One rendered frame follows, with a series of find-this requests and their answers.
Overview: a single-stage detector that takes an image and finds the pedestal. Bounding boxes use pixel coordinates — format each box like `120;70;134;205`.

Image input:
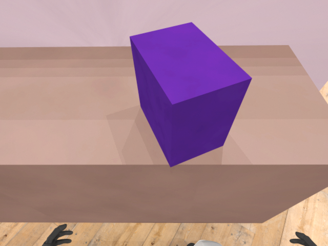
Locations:
0;45;328;223

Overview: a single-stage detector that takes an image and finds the right robot hand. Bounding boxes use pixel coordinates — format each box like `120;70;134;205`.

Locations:
290;232;317;246

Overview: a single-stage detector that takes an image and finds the carton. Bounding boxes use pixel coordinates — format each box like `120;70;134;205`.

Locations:
130;22;252;167

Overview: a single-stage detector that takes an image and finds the left robot hand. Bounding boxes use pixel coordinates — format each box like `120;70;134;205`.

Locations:
42;224;73;246

